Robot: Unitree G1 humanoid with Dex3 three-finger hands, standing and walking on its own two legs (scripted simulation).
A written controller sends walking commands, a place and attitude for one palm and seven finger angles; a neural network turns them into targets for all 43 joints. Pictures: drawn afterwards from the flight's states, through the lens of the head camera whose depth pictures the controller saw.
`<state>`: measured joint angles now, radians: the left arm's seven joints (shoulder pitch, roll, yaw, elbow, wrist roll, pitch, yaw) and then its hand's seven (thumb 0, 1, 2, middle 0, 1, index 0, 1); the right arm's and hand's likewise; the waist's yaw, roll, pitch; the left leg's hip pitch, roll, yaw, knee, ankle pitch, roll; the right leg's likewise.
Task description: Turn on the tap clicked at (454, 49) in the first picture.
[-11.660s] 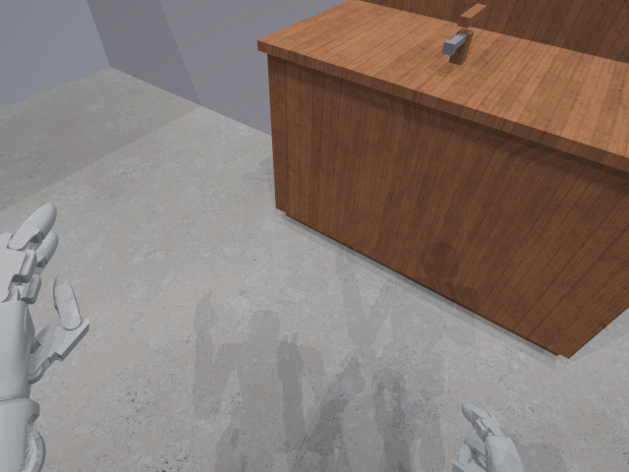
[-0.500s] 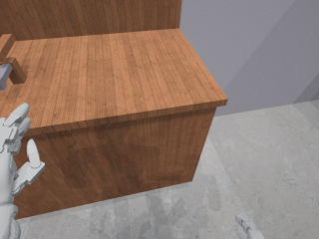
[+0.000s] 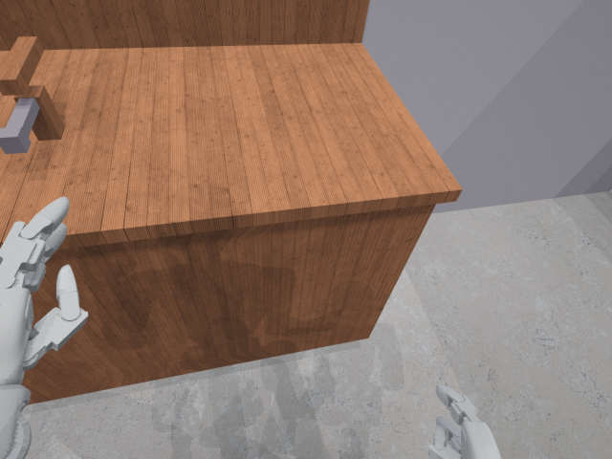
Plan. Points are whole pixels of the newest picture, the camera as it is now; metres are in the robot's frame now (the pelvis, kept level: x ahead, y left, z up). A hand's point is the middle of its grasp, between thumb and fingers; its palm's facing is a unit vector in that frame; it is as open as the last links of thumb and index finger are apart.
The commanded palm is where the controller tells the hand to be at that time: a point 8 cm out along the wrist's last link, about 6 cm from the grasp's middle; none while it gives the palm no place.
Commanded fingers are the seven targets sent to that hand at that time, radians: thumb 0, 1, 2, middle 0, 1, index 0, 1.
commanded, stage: shuffle to correct the standing spot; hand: left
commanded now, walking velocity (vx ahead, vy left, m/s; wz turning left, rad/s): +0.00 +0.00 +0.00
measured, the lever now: (13, 140) +0.47 +0.48 +0.11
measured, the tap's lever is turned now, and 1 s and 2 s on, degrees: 0 0 0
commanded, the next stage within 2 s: come to a stop and stand still in 1.10 s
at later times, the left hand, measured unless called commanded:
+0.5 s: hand (80, 214) +0.31 +0.28 +0.16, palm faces +0.35 -0.85 -0.40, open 7.4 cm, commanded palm +0.25 +0.32 +0.18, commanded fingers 0.00 0.90 0.90 -0.20 -0.30 -0.20 -0.30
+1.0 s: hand (29, 167) +0.34 +0.33 +0.20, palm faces +0.35 -0.78 -0.52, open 7.4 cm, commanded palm +0.28 +0.39 +0.18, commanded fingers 0.00 0.90 0.90 -0.20 -0.30 -0.20 -0.30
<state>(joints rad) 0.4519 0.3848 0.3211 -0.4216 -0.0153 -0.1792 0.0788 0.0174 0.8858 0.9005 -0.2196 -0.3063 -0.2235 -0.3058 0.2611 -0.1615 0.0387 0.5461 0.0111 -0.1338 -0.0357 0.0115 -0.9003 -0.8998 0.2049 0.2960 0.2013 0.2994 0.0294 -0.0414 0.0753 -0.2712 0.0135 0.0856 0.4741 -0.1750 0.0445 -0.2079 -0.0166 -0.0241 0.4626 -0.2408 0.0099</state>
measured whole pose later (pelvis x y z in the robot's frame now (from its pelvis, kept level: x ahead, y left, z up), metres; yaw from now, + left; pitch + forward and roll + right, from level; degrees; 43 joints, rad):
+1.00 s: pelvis +0.10 +0.12 -0.02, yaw -5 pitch -1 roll +1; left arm 0.45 0.43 0.45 -0.57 -0.05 -0.24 0.13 0.01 0.89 0.90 -0.21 -0.31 -0.22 -0.30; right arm 0.20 -0.17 0.03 0.57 0.02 -0.09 0.01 0.01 -0.90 -0.90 0.21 0.30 0.20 0.30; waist 0.00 0.04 0.08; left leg -0.44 -0.06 0.08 0.74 -0.31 0.04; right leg -0.32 -0.02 -0.12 0.71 -0.37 -0.06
